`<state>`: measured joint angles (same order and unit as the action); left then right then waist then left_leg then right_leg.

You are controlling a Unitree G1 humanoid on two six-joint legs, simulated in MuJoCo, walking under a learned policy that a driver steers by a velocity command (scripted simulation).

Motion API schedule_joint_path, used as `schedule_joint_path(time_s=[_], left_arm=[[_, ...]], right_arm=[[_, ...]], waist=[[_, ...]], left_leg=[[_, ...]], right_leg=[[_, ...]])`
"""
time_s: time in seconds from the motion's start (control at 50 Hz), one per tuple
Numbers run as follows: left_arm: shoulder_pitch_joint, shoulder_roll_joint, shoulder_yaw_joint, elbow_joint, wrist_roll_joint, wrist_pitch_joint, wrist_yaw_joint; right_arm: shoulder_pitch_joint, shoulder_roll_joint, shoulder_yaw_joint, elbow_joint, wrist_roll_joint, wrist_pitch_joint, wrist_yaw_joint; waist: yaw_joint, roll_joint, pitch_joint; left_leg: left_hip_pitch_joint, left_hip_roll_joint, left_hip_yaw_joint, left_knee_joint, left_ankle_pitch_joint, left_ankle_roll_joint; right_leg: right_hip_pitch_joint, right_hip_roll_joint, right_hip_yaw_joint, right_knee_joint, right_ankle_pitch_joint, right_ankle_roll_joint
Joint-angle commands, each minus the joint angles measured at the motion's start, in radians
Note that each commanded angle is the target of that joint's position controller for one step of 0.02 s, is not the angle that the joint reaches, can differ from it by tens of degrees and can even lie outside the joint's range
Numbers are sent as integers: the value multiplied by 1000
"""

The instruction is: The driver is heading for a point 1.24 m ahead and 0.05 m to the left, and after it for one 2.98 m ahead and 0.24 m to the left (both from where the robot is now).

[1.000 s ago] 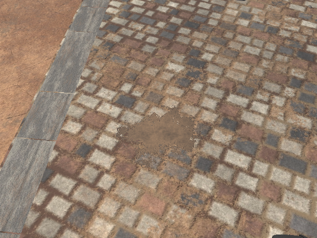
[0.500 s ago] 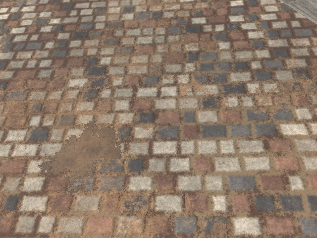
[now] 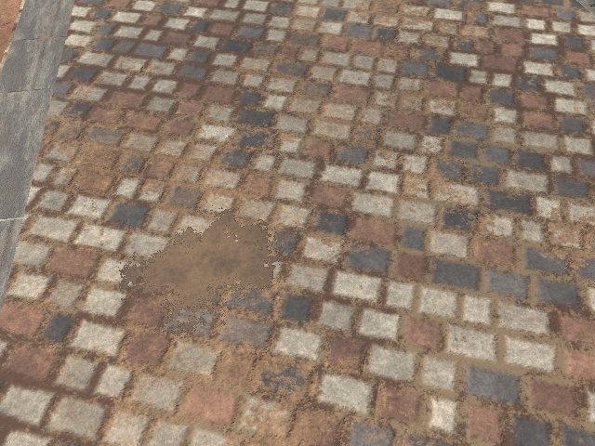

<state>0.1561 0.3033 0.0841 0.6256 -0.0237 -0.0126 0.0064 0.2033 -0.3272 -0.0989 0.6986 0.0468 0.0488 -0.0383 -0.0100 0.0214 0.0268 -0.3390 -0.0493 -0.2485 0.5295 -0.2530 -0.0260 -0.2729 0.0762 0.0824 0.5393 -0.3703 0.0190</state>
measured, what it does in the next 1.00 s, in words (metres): walks ahead: left foot, then right foot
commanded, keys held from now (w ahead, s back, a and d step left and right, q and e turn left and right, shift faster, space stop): w+q+shift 0.16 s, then w+shift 0.26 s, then w+e+shift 0.22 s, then e+shift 0.36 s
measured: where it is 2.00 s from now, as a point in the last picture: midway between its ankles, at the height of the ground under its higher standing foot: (286, 243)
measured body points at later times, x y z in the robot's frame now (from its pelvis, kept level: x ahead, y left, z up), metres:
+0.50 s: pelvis +0.20 +0.07 -0.02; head +0.24 +0.07 +0.43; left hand +0.01 +0.27 -0.14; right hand +0.50 -0.06 -0.11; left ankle +0.29 +0.19 -0.73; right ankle -0.01 -0.11 -0.73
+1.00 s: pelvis +0.55 +0.19 -0.03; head +0.60 +0.19 +0.42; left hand +0.67 +0.47 -0.14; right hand +0.72 -0.07 -0.12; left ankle +0.40 +0.31 -0.59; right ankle +0.67 +0.16 -0.73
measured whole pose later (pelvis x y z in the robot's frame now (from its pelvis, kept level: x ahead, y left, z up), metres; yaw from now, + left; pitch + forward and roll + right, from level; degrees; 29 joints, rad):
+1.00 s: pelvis +0.55 +0.19 -0.03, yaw -4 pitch -1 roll +0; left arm 0.26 0.31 0.08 0.70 0.02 -0.04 -0.03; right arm 0.14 -0.26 -0.02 0.69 0.02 -0.09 -0.02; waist 0.04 -0.01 0.12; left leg -0.31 -0.08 -0.03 1.46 -0.51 -0.07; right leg -0.48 0.15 -0.06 0.63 -0.14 -0.18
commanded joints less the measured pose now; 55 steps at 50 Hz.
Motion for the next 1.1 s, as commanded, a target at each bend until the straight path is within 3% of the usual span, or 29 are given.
schedule_joint_path(time_s=[0.02,0.04,0.08,0.14,0.16,0.22,0.38,0.44,0.48,0.5,0.52,0.54,0.56,0.58,0.6,0.68,0.74,0.76,0.78,0.82,0.86,0.9,0.92,0.94,0.96,0.98,1.02,1.06,1.1], left_arm=[[264,175,59,-1,3,-19,6],[179,231,60,-29,63,-41,-5],[59,136,34,-58,37,-73,13],[120,112,18,-36,29,-93,24],[184,128,11,6,70,-74,6],[246,114,6,41,64,-79,-12],[415,76,-19,181,57,-95,-1],[456,89,-28,262,53,-83,7],[439,141,-27,302,47,-74,12],[387,172,-23,301,37,-71,13],[332,141,-32,261,27,-79,7],[394,-33,-65,198,3,-86,-23],[270,90,-30,194,3,-91,-18],[215,84,-22,172,-3,-86,-18],[228,46,-32,189,3,-81,-23],[288,-35,-32,236,32,-12,-42],[178,-65,-38,179,37,4,-46],[183,-13,-16,154,-57,-21,-30],[163,-5,-20,144,-60,-39,-32],[107,-9,-18,116,-4,-59,-49],[211,24,1,103,0,-36,-66],[523,179,65,155,3,10,-50],[564,161,62,185,4,21,-20],[386,165,29,123,62,-8,-16],[323,197,26,38,103,-45,-31],[189,235,51,-33,64,-51,-38],[53,162,32,-77,-9,-49,-31],[20,160,36,-92,0,-35,-16],[41,165,44,-81,4,-13,10]], right_arm=[[-103,12,10,-133,-9,-22,8],[-133,-20,7,-182,0,-52,14],[-94,-115,-18,-140,-7,-67,24],[-46,-85,-11,-105,-18,-76,42],[-88,-79,-7,-101,-131,-34,92],[-89,-50,1,-96,-90,-13,128],[-332,-27,31,-138,-98,-50,147],[-366,1,57,-165,-102,-61,144],[-173,-19,47,-122,-99,-69,110],[87,-64,26,-51,-95,-82,89],[307,-156,-6,8,-109,-92,64],[319,-256,-26,15,-124,-103,49],[302,-210,-17,11,-111,-106,41],[215,-158,0,43,-115,-107,39],[159,-98,12,46,-109,-115,45],[116,27,49,88,-71,-147,46],[68,26,53,96,-65,-171,44],[-48,22,43,45,-47,-169,21],[-80,-1,44,28,-47,-163,3],[-13,-78,32,23,-45,-157,-42],[0,-164,11,14,-15,-149,-62],[-115,-142,8,-31,6,-145,-39],[-204,-45,31,-55,14,-150,-2],[-26,91,67,-106,-34,-160,30],[135,19,71,-106,-39,-166,37],[76,-81,54,-128,-34,-166,41],[-8,-108,35,-131,-50,-142,28],[-50,-106,29,-135,-56,-112,20],[-98,-33,47,-139,-66,-106,15]], waist=[[118,-166,-158],[74,-246,-38],[22,-157,50],[41,-126,30],[44,-30,65],[54,-114,95],[126,-126,170],[103,-149,160],[-22,-205,24],[-159,-206,-104],[-265,-130,-249],[-145,165,-406],[-189,20,-357],[-114,10,-151],[-69,-6,-60],[45,50,74],[86,101,112],[82,179,107],[94,143,103],[65,45,53],[116,127,-63],[281,83,-179],[324,-211,-75],[85,-413,-65],[49,-266,-383],[28,-91,-324],[-49,128,-122],[-56,81,-55],[-31,49,-84]], left_leg=[[-460,-55,19,274,-386,42],[-600,21,-11,445,-259,43],[-635,86,29,578,-79,33],[-604,118,107,737,94,12],[-551,82,158,758,103,12],[-552,54,123,721,183,17],[-592,43,244,319,138,72],[-427,42,380,145,18,146],[-74,-59,429,131,-90,200],[249,-59,366,75,-34,219],[613,131,127,11,-197,230],[875,467,-403,-129,-636,240],[707,478,-524,-276,-631,180],[545,427,-311,-272,-458,148],[413,394,-166,-302,-268,148],[218,287,234,-339,354,58],[150,227,451,-336,809,39],[149,165,483,-339,812,4],[119,135,526,-323,803,-10],[120,140,538,-186,1001,-19],[192,198,502,-23,1201,-30],[94,208,457,389,1031,-37],[-31,12,473,826,97,-70],[-323,-97,290,1157,-452,-85],[-350,-91,54,1265,-411,-86],[-356,-63,31,1142,-334,-36],[-336,10,59,926,-240,-15],[-237,30,66,726,-217,-46],[-175,4,113,507,-153,-80]], right_leg=[[504,-347,378,-280,-275,-105],[325,-499,676,-394,-482,-190],[275,-429,487,-400,-402,-159],[263,-324,200,-393,-143,-90],[150,-311,127,-427,-152,-72],[133,-283,49,-439,-127,-59],[370,-341,-85,-511,106,-144],[435,-358,-150,-461,615,-165],[394,-375,-171,-187,1334,-172],[263,-364,-176,67,1361,-158],[-20,-299,-177,412,982,-147],[-387,-104,-89,769,-96,-131],[-424,-93,67,856,-27,-165],[-465,-143,40,843,101,-167],[-434,-184,13,795,161,-156],[-362,-218,-32,756,195,-99],[-377,-166,-142,653,268,-75],[-366,-166,-107,588,334,-60],[-297,-132,-164,444,399,-53],[-138,-32,-293,204,529,-32],[34,17,-290,138,515,-57],[361,-7,-170,107,547,-149],[407,-56,-100,-130,762,-221],[474,-178,235,54,1339,-348],[582,-382,571,-44,1161,-538],[462,-371,654,-183,731,-534],[183,-295,596,-274,356,-433],[13,-199,457,-264,497,-375],[-29,-111,328,-198,741,-328]])
Velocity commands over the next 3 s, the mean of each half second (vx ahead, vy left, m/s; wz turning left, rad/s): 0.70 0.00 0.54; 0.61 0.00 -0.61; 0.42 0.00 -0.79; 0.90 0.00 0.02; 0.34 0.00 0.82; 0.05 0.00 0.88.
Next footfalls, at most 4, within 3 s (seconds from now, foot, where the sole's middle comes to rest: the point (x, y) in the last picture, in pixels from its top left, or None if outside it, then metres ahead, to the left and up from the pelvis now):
0.50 left None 0.33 0.21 -0.77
0.92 right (248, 339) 0.71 0.16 -0.77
1.34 left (180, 296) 0.84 0.34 -0.77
1.80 right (325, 256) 0.95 -0.04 -0.77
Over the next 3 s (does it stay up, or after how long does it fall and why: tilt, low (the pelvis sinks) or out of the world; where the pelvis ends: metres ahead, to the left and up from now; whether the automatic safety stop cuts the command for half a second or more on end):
stays up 1.33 -0.18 0.00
